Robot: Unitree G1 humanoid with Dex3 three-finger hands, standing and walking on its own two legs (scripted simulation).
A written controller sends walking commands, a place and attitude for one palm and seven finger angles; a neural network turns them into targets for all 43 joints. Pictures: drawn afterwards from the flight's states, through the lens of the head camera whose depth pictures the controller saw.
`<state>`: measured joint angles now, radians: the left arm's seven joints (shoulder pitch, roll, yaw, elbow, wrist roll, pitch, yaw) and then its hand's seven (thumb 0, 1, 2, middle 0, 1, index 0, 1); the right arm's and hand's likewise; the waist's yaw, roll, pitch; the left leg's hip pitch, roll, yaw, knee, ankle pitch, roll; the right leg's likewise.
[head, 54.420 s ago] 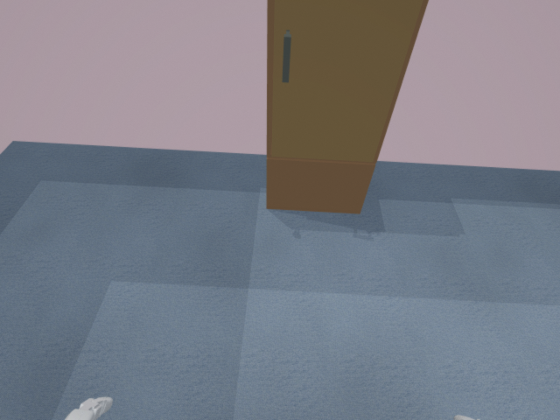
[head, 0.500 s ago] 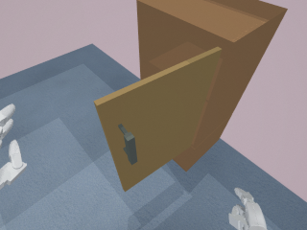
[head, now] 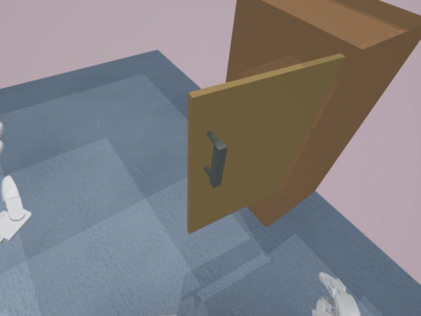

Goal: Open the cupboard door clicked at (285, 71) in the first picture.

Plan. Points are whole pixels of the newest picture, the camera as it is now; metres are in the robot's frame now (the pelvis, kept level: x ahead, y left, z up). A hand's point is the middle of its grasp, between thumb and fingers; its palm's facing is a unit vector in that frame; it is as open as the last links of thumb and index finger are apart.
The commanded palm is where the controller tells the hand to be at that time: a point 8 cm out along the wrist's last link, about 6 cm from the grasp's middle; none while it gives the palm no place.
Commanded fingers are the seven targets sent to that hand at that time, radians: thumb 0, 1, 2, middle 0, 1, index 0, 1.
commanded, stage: step back with the hand held close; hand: left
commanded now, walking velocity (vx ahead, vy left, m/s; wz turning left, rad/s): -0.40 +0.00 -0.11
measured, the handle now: (213, 160) +0.44 +0.03 +0.02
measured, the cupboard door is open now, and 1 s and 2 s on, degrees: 83 83 83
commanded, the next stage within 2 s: stop stepping back and stand still in 0.08 s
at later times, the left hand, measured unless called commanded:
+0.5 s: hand (10, 293) +0.11 +0.22 +0.18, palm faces +0.27 -0.80 -0.53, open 7.4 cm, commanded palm +0.07 +0.26 +0.19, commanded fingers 0.00 0.90 0.90 -0.20 -0.30 -0.20 -0.30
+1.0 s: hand out of the picture +0.08 +0.24 +0.18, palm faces +0.37 -0.78 -0.51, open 7.4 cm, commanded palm +0.04 +0.27 +0.19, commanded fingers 0.00 0.90 0.90 -0.20 -0.30 -0.20 -0.30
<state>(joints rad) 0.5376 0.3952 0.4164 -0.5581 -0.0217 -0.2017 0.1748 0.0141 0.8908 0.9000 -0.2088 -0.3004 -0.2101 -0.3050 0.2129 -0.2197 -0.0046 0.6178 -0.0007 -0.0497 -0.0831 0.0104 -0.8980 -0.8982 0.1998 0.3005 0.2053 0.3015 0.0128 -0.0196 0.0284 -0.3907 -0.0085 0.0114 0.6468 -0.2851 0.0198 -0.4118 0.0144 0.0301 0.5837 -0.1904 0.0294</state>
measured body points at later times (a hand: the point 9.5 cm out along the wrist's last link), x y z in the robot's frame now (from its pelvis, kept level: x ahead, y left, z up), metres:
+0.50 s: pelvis -0.10 -0.01 +0.01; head -0.09 +0.00 +0.46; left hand +0.09 +0.26 +0.21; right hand +0.03 -0.26 -0.08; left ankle +0.01 +0.08 -0.70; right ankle -0.23 -0.09 -0.72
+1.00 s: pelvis -0.14 -0.01 +0.02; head -0.14 -0.02 +0.47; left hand +0.05 +0.28 +0.21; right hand -0.04 -0.26 -0.09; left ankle -0.11 +0.11 -0.70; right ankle -0.18 -0.10 -0.72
